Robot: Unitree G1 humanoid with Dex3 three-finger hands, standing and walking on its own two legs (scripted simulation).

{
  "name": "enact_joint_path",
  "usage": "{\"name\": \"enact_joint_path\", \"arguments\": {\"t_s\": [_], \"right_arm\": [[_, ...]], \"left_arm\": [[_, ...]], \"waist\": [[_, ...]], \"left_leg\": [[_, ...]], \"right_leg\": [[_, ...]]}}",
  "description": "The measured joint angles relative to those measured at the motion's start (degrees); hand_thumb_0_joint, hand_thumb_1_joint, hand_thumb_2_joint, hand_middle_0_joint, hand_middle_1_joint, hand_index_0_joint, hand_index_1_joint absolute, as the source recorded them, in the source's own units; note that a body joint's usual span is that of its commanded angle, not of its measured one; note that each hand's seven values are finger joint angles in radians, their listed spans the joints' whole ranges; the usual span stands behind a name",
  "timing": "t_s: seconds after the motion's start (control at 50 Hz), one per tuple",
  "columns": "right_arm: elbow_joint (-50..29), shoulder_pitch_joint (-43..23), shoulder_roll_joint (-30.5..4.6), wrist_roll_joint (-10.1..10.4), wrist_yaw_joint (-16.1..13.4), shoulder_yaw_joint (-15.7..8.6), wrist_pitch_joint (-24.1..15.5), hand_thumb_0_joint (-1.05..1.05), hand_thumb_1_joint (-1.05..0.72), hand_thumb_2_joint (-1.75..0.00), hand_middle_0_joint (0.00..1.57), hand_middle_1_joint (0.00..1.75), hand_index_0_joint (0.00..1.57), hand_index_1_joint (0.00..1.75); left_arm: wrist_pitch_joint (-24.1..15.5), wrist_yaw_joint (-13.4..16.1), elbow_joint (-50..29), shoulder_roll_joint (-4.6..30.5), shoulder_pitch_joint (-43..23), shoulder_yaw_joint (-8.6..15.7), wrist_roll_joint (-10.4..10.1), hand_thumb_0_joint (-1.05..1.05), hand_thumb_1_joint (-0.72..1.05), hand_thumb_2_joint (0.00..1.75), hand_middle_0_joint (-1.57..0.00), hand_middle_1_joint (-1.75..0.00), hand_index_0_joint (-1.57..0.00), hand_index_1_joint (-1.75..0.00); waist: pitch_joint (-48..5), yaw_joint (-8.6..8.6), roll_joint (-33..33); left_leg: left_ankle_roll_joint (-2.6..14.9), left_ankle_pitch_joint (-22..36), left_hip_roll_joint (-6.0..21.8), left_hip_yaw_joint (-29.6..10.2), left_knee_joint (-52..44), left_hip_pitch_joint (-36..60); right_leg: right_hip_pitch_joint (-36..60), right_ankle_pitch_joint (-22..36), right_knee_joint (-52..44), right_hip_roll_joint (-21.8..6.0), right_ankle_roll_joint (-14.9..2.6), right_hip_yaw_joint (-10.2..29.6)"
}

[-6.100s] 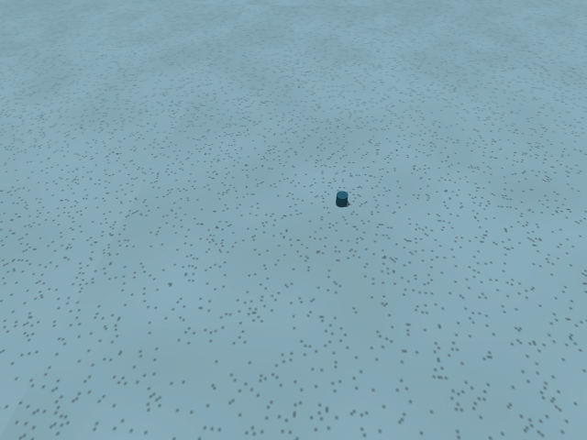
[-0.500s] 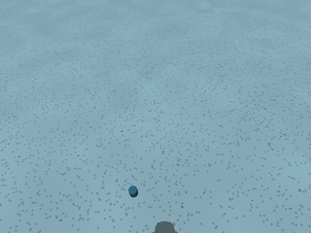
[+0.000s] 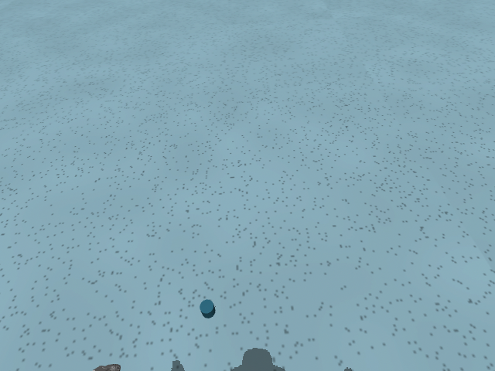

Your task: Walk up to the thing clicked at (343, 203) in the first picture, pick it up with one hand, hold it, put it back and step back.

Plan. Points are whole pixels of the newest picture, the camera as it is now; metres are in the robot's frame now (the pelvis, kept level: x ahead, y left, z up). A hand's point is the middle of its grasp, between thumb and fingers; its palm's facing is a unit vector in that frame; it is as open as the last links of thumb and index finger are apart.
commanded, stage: walk up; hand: left
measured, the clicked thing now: (207, 308) +0.48 +0.22 -0.75
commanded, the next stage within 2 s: none
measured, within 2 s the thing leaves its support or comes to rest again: neither
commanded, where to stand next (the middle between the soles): +0.10 -0.01 m, yaw +0 degrees
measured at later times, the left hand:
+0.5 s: hand out of the picture +0.08 +0.25 -0.16, palm faces +0.02 -0.95 -0.32, open 7.4 cm
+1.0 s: hand out of the picture +0.10 +0.24 -0.15, palm faces +0.04 -0.93 -0.37, open 7.4 cm
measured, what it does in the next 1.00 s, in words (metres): lifts its left foot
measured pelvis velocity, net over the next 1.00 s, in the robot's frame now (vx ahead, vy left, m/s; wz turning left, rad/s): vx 0.06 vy -0.02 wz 0.02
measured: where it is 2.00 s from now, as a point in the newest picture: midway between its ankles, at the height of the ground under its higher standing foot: outside the picture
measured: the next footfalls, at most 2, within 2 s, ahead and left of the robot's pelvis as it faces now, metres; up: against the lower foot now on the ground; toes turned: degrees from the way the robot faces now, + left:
left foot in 1.22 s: +0.23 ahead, +0.13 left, +0.00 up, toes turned +0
right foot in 1.56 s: +0.04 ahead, -0.12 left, +0.00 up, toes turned +0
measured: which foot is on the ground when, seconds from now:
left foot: down 0.00-0.88, up 0.90-1.00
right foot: down 0.00-1.00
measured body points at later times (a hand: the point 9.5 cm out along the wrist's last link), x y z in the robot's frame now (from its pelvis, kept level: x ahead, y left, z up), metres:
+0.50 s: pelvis +0.00 +0.00 +0.00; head +0.01 +0.00 +0.45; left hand +0.08 +0.30 -0.13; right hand +0.06 -0.30 -0.13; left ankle -0.02 +0.15 -0.74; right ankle +0.02 -0.13 -0.74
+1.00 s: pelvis +0.06 -0.02 +0.00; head +0.08 -0.03 +0.45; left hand +0.09 +0.29 -0.12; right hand +0.11 -0.34 -0.14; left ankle +0.02 +0.12 -0.69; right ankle +0.03 -0.13 -0.74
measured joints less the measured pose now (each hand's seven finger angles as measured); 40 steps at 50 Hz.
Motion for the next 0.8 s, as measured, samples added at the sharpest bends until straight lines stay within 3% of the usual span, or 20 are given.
{"name": "enact_joint_path", "arguments": {"t_s": [0.66, 0.76, 0.8], "right_arm": [[0.69, 2.03, 0.06, -0.20, 0.14, 0.20, 0.40, 0.01, -0.91, -0.90, 0.20, 0.30, 0.20, 0.30], [-1.64, 5.08, -0.31, -1.04, 1.20, -0.82, -0.31, 0.01, -0.91, -0.90, 0.20, 0.30, 0.20, 0.30], [-2.45, 6.71, -0.49, -1.25, 1.32, -1.22, -0.56, 0.01, -0.91, -0.90, 0.20, 0.30, 0.20, 0.30]], "left_arm": [[0.37, -0.22, 0.46, -0.08, 3.16, 0.57, 0.36, 0.01, 0.90, 0.90, -0.20, -0.30, -0.21, -0.30], [0.63, -1.45, -1.45, 0.70, 5.63, 1.58, 1.52, 0.01, 0.90, 0.90, -0.21, -0.30, -0.21, -0.30], [0.65, -1.66, -2.26, 1.53, 6.85, 1.91, 1.74, 0.01, 0.90, 0.90, -0.21, -0.30, -0.21, -0.30]], "waist": [[-0.02, 0.47, 0.02], [-2.09, 0.50, -0.16], [-2.69, 0.44, -0.43]], "left_leg": [[0.07, 0.51, 0.13, -0.01, -1.13, 0.58], [2.30, -5.20, -0.02, -0.04, 2.66, -0.09], [1.99, -3.29, 0.15, -0.11, 2.81, 0.15]], "right_leg": [[0.78, 0.69, -1.52, 0.05, 0.05, -0.08], [-1.14, -10.16, 5.42, 0.43, -2.05, 0.11], [-1.98, -11.51, 7.97, 0.61, -2.55, -0.24]]}}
